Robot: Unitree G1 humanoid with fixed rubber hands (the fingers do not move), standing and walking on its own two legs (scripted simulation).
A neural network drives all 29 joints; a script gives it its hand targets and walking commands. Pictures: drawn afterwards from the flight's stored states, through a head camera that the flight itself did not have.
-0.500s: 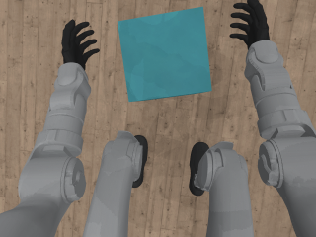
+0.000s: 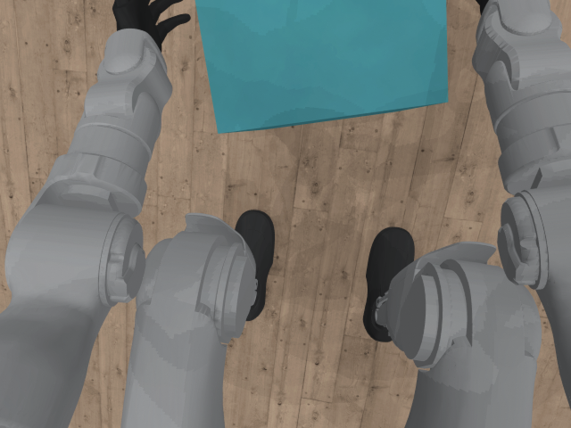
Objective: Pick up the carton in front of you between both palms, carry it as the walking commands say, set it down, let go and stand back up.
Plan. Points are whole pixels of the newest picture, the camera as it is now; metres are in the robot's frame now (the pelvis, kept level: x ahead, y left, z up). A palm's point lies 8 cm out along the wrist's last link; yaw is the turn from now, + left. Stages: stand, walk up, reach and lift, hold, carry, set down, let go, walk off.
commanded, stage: reach and lift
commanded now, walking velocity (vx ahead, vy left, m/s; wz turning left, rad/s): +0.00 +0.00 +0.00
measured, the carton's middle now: (319, 34) +0.52 +0.02 -0.24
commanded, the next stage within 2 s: none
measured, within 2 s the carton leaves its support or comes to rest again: leaves its support in 0.70 s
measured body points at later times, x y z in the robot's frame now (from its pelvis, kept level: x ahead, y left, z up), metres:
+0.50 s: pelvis +0.00 -0.01 +0.01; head +0.36 -0.02 +0.26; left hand +0.52 +0.17 -0.17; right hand +0.57 -0.13 -0.18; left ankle +0.13 +0.12 -0.33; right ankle +0.12 -0.12 -0.33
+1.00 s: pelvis +0.00 +0.00 +0.04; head +0.29 -0.04 +0.38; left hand +0.51 +0.14 -0.05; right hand +0.54 -0.16 -0.05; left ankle +0.13 +0.12 -0.33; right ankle +0.11 -0.12 -0.33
